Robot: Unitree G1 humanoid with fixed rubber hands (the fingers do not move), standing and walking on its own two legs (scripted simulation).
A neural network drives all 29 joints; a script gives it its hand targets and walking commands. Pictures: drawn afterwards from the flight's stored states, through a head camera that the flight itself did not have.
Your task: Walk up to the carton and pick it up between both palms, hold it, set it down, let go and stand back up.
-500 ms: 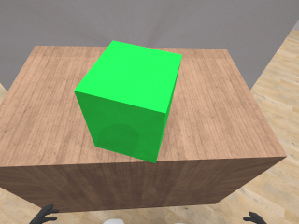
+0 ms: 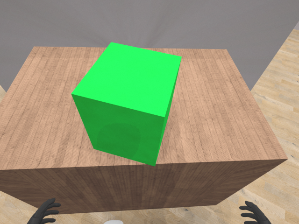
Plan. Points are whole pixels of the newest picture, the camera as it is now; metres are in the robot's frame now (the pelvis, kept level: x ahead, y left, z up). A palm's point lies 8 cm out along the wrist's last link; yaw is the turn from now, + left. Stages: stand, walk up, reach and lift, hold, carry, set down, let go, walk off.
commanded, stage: walk up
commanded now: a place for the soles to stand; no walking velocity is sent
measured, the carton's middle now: (133, 106) +0.41 +0.05 +0.06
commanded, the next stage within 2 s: reach and lift in 0.32 s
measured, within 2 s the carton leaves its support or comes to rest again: neither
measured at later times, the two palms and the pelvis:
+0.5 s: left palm (38, 219) +0.14 +0.29 -0.09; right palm out of the picture +0.13 -0.31 -0.08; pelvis +0.00 +0.00 +0.00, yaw +0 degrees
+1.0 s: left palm (35, 218) +0.14 +0.28 -0.06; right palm out of the picture +0.11 -0.23 -0.05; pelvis -0.02 +0.01 +0.01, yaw -1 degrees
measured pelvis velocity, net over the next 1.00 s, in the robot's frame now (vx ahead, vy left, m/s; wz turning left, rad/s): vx -0.02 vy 0.01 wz -0.02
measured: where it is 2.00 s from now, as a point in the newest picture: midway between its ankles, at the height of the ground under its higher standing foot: outside the picture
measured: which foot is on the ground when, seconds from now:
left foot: down 0.00-1.00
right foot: down 0.00-1.00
